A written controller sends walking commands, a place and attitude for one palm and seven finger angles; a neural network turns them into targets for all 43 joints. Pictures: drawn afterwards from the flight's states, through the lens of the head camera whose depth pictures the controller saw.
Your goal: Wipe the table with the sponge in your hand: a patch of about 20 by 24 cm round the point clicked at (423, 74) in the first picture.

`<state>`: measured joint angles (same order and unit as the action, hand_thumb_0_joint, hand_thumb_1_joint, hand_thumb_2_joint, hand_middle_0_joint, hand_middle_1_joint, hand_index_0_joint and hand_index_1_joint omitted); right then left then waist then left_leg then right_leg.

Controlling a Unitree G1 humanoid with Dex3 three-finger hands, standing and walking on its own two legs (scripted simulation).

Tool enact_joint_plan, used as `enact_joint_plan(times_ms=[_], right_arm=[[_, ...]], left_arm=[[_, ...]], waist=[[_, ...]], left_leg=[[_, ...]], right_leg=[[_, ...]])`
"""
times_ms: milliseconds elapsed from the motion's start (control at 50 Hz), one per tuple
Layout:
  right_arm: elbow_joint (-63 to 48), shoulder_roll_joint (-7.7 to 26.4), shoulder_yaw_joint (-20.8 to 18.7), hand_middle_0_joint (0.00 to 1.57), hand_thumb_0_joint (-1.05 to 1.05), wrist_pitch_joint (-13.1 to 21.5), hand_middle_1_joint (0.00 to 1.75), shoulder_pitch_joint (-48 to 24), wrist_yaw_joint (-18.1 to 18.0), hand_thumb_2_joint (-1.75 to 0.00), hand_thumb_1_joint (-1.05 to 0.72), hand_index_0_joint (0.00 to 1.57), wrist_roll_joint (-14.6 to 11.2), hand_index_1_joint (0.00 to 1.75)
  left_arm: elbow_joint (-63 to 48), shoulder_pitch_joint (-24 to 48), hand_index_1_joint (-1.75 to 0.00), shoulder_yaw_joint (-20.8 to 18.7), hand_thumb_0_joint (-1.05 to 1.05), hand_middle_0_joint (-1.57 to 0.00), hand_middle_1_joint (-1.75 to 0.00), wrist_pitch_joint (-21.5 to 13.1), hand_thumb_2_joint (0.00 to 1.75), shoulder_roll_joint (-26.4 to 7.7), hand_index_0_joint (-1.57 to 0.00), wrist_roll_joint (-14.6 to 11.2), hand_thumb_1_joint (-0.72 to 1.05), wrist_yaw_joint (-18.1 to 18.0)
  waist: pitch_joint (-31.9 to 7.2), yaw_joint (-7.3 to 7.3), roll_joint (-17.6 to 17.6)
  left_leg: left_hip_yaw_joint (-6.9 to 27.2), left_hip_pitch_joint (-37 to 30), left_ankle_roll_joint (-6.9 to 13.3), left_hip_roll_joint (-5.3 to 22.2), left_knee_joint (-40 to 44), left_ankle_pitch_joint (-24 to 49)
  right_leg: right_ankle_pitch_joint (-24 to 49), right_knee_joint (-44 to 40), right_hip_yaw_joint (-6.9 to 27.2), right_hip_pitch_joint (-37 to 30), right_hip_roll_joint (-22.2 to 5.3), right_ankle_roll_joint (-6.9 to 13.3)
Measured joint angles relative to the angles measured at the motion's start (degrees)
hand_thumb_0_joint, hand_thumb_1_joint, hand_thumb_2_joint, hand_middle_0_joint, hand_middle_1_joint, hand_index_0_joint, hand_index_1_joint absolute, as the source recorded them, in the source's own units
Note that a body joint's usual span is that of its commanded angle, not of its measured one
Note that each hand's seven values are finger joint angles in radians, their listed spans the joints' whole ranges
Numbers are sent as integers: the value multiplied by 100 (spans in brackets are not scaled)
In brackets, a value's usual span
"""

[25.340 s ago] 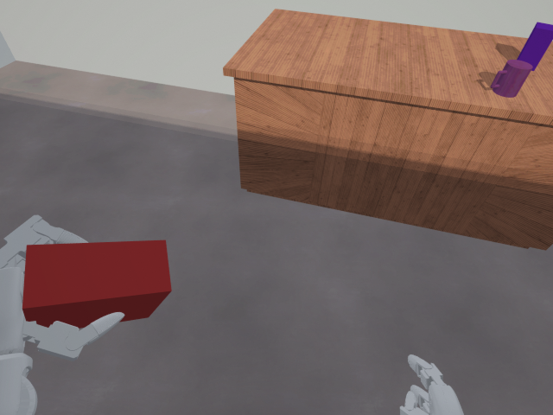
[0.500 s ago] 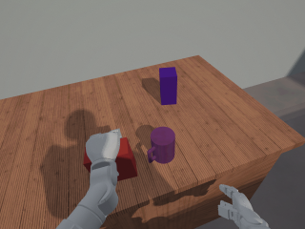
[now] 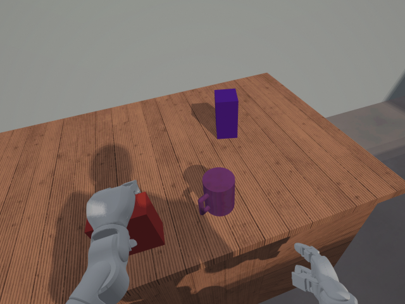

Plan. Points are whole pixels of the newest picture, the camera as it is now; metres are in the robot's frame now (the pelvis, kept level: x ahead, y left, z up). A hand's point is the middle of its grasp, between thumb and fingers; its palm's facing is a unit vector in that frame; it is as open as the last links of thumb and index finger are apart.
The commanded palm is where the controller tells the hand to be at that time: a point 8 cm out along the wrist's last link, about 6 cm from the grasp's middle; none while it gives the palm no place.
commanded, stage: slide back across to the middle lane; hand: left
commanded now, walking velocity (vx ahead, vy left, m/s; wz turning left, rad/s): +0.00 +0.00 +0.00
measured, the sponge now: (132, 232) +0.26 +0.21 +0.00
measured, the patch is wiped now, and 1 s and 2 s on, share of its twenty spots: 1.00 1.00 1.00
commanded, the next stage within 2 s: wipe forward along the middle lane in 0.06 s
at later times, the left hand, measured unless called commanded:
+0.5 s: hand (107, 214) +0.27 +0.25 +0.04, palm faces -0.01 -0.07 -1.00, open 10.2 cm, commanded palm +0.25 +0.25 +0.08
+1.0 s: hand (106, 197) +0.32 +0.28 +0.04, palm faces -0.03 -0.03 -1.00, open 10.1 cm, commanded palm +0.30 +0.28 +0.07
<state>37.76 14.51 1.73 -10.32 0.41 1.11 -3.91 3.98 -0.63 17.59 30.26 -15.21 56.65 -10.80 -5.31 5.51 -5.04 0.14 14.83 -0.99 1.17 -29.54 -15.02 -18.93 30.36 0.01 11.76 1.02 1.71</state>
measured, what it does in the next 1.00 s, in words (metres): stands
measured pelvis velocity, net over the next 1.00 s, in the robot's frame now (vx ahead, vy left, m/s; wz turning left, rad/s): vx -0.02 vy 0.01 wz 0.02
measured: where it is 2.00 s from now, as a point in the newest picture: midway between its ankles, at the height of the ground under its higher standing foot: outside the picture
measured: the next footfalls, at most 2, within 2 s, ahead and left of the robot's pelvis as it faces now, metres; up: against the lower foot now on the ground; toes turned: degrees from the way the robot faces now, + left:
none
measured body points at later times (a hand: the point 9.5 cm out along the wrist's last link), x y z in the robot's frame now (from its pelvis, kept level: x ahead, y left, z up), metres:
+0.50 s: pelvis -0.01 +0.00 +0.00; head -0.03 -0.04 +0.45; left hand +0.27 +0.25 +0.10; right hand +0.23 -0.21 -0.09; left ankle +0.01 +0.14 -0.73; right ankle -0.03 -0.10 -0.73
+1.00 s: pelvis -0.02 +0.01 +0.00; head -0.02 -0.02 +0.45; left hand +0.31 +0.27 +0.10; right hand +0.18 -0.22 -0.11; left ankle +0.01 +0.14 -0.73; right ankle -0.03 -0.10 -0.73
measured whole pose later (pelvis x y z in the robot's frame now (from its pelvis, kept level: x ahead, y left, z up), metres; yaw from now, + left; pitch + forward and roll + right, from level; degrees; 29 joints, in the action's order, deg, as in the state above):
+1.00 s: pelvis -0.02 +0.01 +0.00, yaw +1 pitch +4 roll +0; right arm 40.2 15.2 1.1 -7.7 5.9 -3.6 -4.4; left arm 32.7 20.1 9.2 19.8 -19.7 56.8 -11.4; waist -6.1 3.3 -4.1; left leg 1.5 22.3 -0.5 0.6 -31.8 -13.9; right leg -17.7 31.6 -1.3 18.2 0.6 1.1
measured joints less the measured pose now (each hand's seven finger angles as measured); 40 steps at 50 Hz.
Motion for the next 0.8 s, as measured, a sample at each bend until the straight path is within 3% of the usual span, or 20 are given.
enact_joint_plan(times_ms=[240, 360, 520, 800], right_arm=[[-50, -6, 14, 20, 1, 153, 30, 60, -91, -90, -91, 20, 28, 30], [32, 27, 23, 20, 1, 232, 30, 32, -239, -90, -91, 20, 26, 30], [61, 9, 5, 20, 1, 308, 30, 143, -348, -90, -91, 20, 20, 30], [193, 125, -109, 20, 1, 268, 30, 491, -413, -90, -91, 20, -26, 30]], left_arm=[[-69, -262, -135, -294, -1, -69, -136, -201, 103, -176, -71, 6, -48, 5], [455, 207, -134, -310, -2, -70, -135, -274, 103, -210, -72, 52, -49, 120], [1185, 691, -134, -615, -3, -70, -135, -583, 103, -326, -73, 23, -49, 142], [1990, 1346, -133, -760, -2, -71, -134, -879, 103, -352, -73, 44, -50, -14]], waist=[[14, 6, 3], [43, 23, 12], [-26, -46, 38], [-83, -113, 51]], left_leg=[[7, -32, -2, 14, 17, 17], [75, 55, 6, -13, 15, 66], [86, 231, 5, 0, -16, 86], [124, 563, 34, -41, -171, 88]], right_leg=[[30, -41, -3, -44, 15, 3], [53, -38, -72, 17, -7, -1], [85, -29, -80, 183, 8, 1], [85, 93, -119, 479, -30, -39]])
